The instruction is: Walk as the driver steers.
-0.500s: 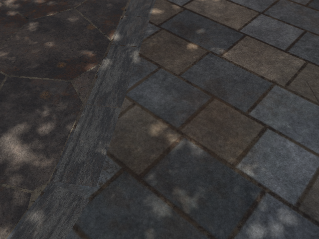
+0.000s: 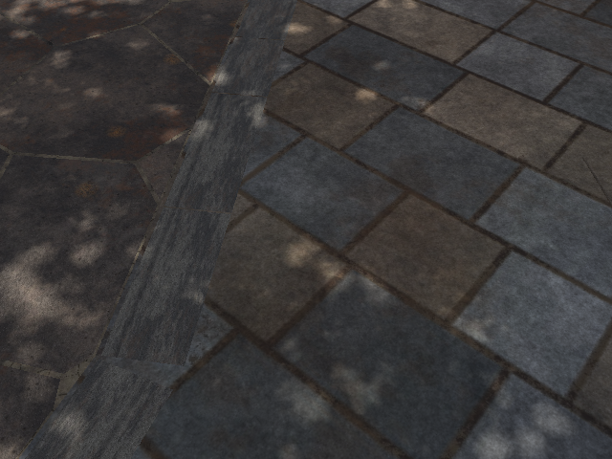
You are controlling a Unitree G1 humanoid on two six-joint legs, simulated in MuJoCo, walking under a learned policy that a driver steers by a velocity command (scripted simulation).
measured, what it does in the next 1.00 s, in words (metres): shifts its weight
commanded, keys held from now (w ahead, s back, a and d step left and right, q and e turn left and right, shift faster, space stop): no key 0.66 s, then w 0.34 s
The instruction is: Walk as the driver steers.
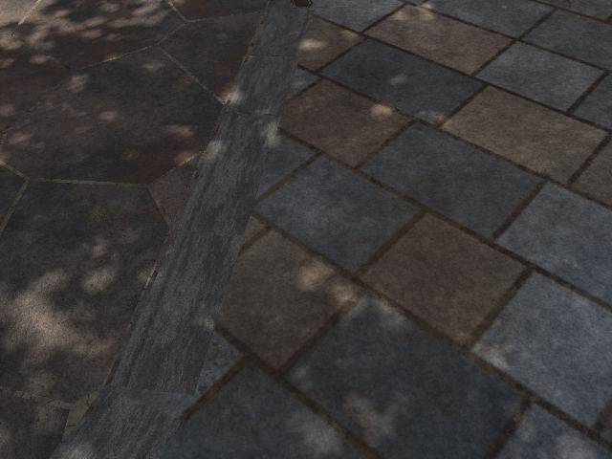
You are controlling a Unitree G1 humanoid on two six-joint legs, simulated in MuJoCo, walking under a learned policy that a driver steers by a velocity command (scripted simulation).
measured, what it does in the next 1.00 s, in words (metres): walks ahead: left foot, then right foot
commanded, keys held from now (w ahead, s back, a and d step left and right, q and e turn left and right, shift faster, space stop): w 0.88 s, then w+q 0.12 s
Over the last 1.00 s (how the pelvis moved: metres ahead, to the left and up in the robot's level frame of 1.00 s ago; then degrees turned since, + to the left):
0.06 -0.03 -0.01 0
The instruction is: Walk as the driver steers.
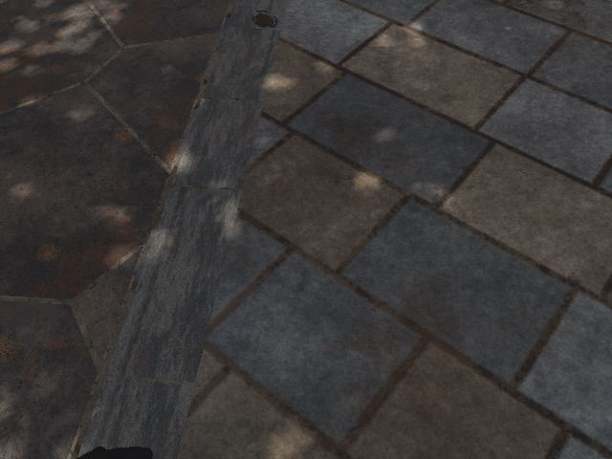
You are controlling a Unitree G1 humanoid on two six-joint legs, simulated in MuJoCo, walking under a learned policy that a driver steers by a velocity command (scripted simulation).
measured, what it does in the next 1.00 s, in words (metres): walks ahead, turning left: left foot, then right foot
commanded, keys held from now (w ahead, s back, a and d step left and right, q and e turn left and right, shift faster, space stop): w+q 0.76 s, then w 0.18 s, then no key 0.06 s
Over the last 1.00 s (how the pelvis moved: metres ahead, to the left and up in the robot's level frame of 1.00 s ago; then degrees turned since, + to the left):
0.55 -0.01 -0.01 1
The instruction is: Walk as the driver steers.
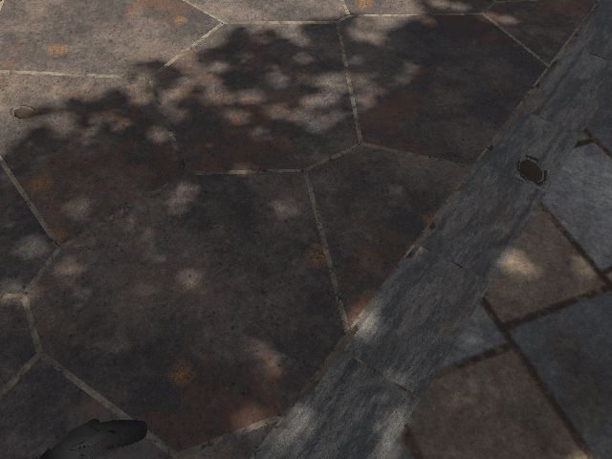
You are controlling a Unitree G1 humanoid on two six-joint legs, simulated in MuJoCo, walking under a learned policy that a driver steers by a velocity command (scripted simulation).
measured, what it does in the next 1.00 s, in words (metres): walks ahead: left foot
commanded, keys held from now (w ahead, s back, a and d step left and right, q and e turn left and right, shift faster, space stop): no key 0.42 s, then e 0.52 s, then w+e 0.06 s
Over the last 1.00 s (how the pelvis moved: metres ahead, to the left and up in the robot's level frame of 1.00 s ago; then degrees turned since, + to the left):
0.55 0.13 0.00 30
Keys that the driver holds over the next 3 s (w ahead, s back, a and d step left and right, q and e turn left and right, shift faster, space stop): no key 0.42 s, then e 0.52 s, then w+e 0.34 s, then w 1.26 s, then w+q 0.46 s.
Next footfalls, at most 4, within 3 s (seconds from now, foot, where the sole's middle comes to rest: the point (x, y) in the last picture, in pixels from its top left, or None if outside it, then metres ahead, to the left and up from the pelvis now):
0.38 left None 0.19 0.13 -0.76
1.28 left None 0.31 0.07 -0.76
1.72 right None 0.42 -0.32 -0.76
2.24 left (391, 316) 0.81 -0.27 -0.76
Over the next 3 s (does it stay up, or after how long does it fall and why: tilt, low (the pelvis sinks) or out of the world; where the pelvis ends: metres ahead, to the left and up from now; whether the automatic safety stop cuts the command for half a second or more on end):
stays up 0.94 -0.50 0.02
